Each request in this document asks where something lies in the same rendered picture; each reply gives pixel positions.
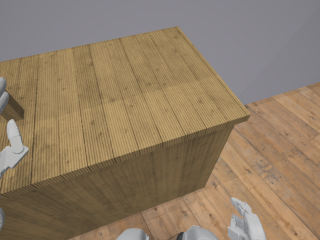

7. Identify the right robot thigh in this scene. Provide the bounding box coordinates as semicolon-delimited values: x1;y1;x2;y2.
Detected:
182;227;219;240

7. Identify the left robot thigh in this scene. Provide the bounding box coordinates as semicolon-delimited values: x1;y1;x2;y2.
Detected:
116;228;150;240

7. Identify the robot thigh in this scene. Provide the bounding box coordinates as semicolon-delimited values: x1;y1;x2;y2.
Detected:
182;227;219;240
116;228;150;240

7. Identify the robot right hand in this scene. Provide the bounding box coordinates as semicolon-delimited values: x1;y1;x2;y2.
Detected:
227;197;267;240

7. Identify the counter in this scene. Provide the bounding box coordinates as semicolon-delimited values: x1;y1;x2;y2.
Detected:
0;26;251;240

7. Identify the robot left hand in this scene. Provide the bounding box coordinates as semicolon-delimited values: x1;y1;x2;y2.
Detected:
0;77;29;179

